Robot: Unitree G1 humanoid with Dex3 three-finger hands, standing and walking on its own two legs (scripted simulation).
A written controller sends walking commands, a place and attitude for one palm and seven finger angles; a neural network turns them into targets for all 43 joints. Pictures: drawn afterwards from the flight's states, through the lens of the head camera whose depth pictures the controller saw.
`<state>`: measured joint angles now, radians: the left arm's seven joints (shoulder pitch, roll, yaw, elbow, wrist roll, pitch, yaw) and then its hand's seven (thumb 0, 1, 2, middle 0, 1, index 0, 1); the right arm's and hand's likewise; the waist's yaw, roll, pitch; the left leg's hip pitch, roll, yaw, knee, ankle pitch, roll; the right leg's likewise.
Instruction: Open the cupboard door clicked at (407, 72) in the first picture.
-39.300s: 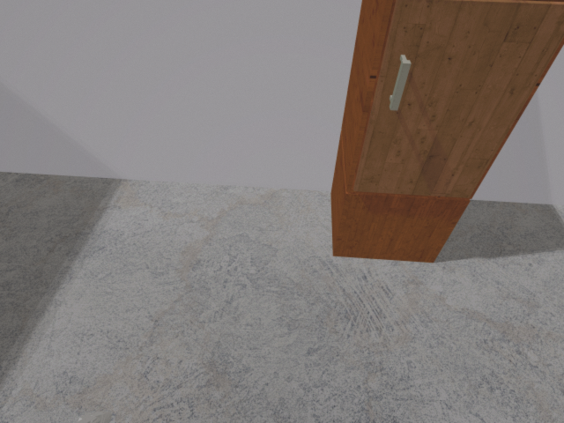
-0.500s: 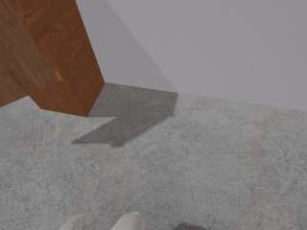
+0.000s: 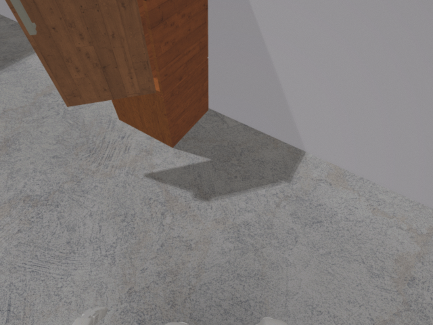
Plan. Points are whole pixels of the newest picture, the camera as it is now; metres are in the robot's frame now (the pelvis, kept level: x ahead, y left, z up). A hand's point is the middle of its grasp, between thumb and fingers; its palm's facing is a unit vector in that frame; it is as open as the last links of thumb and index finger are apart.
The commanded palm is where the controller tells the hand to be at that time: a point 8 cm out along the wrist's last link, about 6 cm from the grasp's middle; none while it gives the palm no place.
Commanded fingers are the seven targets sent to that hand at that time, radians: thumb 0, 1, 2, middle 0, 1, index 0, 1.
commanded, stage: turn to face it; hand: left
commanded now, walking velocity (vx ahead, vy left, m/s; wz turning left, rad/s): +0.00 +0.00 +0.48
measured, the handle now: (23, 11) +0.94 +0.67 +0.07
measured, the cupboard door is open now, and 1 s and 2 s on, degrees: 48 48 48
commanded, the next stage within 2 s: take the last steps up to it in 0.34 s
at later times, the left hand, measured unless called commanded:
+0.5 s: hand out of the picture -0.01 +0.20 -0.19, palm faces +0.28 -0.94 -0.19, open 7.4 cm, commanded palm none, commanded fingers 0.00 0.90 0.90 -0.20 -0.30 -0.20 -0.30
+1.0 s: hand out of the picture +0.00 +0.19 -0.16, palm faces +0.42 -0.89 -0.18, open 7.4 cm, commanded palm none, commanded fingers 0.00 0.90 0.90 -0.20 -0.30 -0.20 -0.30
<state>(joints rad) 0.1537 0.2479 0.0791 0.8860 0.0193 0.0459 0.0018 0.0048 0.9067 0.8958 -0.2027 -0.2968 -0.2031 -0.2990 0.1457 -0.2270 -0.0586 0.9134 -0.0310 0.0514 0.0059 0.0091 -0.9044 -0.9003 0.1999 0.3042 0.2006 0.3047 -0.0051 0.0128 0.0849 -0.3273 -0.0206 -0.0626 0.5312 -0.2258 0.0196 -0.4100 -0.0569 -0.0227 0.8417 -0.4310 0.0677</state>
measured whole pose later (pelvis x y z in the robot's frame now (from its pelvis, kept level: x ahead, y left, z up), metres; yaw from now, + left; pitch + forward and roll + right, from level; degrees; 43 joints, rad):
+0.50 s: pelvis +0.02 +0.00 -0.01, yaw +13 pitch +0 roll +0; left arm 0.24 0.22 0.06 1.00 0.02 0.06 0.01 0.00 0.90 0.90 -0.21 -0.30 -0.21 -0.30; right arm 0.09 -0.19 -0.03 0.94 -0.02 0.03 -0.01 0.01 -0.91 -0.90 0.20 0.30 0.20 0.30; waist 0.03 -0.05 0.11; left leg -0.30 -0.02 0.05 0.59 -0.29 0.06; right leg -0.36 -0.09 -0.06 0.97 -0.54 0.06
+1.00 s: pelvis +0.09 +0.04 +0.01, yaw +22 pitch +1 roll +1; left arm 0.36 0.14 0.05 1.07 0.03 -0.06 0.00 0.00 0.90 0.90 -0.20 -0.30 -0.21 -0.30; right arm 0.22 -0.22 -0.07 1.03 -0.02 0.05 0.04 0.01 -0.91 -0.90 0.19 0.30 0.19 0.30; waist 0.01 -0.02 0.05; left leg -0.55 0.07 0.05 0.89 -0.23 -0.04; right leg -0.04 -0.14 -0.16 0.34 -0.30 0.07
